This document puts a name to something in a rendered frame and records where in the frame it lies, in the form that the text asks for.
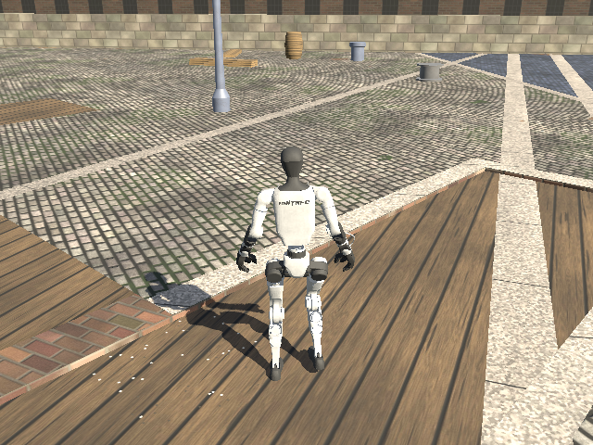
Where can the robot right foot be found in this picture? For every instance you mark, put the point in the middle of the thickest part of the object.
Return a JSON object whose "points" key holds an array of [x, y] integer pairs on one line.
{"points": [[318, 362]]}

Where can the right robot upper arm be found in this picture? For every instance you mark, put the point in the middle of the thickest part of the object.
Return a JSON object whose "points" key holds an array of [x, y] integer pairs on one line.
{"points": [[323, 195]]}

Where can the robot right forearm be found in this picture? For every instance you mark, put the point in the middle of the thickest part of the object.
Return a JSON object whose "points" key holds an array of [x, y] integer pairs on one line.
{"points": [[342, 242]]}

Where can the robot torso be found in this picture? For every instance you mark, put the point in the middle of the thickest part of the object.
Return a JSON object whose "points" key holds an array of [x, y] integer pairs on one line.
{"points": [[294, 213]]}

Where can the robot right hand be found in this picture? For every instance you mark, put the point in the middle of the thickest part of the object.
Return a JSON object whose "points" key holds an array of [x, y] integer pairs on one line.
{"points": [[350, 258]]}

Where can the left robot upper arm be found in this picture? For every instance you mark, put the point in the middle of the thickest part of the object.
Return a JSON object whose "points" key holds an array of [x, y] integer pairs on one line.
{"points": [[264, 198]]}

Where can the robot left hand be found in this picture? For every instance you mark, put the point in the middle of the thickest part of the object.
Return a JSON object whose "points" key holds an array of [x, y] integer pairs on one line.
{"points": [[240, 261]]}

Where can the robot left forearm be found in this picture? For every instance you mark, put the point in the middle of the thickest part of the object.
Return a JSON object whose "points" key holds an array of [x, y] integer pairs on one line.
{"points": [[247, 244]]}

